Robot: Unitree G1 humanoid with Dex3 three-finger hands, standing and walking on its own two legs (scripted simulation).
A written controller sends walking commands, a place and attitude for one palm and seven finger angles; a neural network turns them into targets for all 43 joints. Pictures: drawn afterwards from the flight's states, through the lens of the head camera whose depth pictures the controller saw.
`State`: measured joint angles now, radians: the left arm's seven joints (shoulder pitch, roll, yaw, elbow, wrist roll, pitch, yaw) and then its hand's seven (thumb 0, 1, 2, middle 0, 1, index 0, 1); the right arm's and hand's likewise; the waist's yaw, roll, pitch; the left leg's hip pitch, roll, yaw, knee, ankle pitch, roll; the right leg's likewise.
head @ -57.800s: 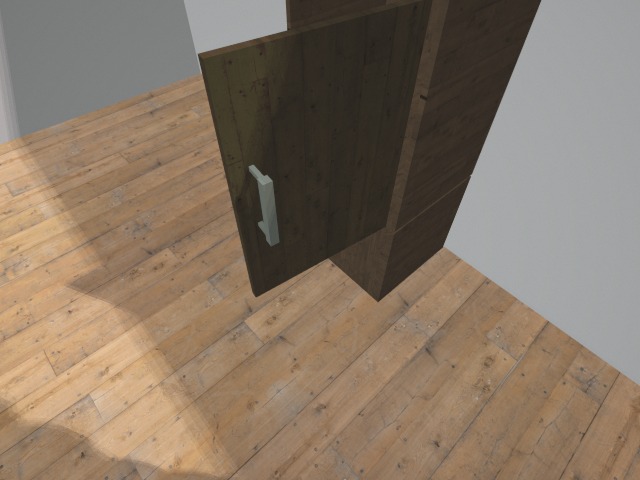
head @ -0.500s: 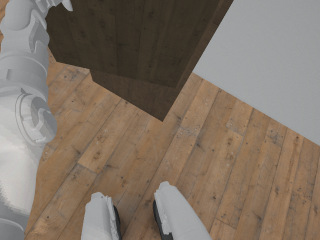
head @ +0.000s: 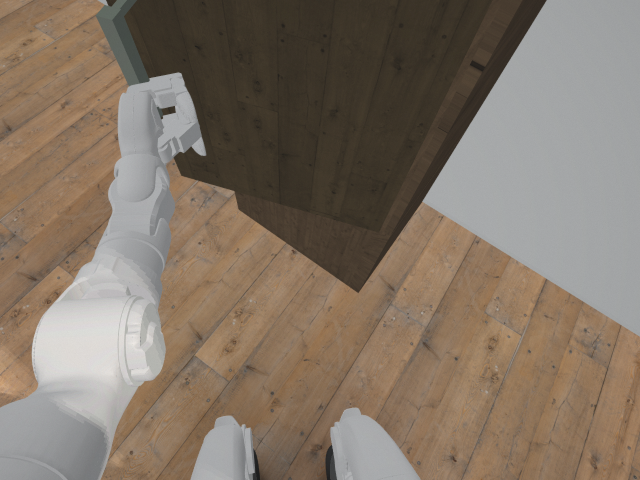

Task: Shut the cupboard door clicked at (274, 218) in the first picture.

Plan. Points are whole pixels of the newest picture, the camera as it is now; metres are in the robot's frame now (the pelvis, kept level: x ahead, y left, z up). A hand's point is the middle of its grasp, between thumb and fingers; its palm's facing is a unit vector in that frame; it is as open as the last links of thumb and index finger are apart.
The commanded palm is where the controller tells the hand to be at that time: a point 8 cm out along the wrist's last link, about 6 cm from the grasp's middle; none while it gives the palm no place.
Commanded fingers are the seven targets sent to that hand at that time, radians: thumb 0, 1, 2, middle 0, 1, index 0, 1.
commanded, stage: pull the fist back off the door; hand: left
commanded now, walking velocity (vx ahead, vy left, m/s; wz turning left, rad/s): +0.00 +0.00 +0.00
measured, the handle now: (141, 62) +0.65 +0.16 +0.06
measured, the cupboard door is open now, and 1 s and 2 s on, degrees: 20 20 20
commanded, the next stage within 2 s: draw the hand back to the body in 0.26 s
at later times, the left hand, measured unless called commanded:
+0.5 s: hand (198, 152) +0.48 +0.09 +0.08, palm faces +0.00 -1.00 -0.03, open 3.1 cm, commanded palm +0.43 +0.15 +0.09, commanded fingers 0.00 0.90 0.90 -1.30 -1.50 -1.30 -1.50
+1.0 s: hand (69, 258) +0.33 +0.17 +0.15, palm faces +0.03 -0.98 -0.17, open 3.1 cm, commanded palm +0.29 +0.23 +0.18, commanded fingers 0.00 0.90 0.90 -0.97 -1.14 -0.97 -1.14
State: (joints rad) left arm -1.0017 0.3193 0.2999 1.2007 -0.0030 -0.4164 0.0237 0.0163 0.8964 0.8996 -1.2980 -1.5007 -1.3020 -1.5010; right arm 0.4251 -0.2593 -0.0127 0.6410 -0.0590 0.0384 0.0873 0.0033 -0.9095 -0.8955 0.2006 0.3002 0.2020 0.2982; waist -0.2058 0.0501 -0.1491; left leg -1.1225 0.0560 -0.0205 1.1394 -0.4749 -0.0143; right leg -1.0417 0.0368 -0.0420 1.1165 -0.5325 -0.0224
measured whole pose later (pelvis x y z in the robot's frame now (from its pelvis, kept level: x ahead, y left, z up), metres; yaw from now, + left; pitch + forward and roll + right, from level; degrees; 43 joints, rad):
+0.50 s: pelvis -0.01 +0.00 +0.00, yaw +0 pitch +22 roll -1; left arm -0.85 0.22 0.25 1.09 -0.03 -0.49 0.03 0.02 0.89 0.90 -1.30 -1.50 -1.30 -1.50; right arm 0.32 -0.22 0.00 0.63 -0.04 0.05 0.06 0.00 -0.91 -0.90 0.20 0.30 0.20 0.30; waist -0.16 0.05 -0.15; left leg -1.04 0.04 0.00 1.12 -0.46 -0.01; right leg -0.98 0.02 -0.02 1.13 -0.53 -0.02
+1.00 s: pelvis +0.01 +0.01 +0.07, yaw +1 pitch +6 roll +0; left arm -0.10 0.24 0.08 0.27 -0.11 -0.18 -0.04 0.02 0.89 0.90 -1.20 -1.39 -1.20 -1.39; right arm 0.21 -0.25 0.00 0.56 0.05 0.04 -0.07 0.01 -0.91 -0.90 0.20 0.30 0.20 0.30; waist -0.02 0.04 -0.08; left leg -0.47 0.02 0.03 0.71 -0.33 0.00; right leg -0.42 0.00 0.00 0.72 -0.40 0.00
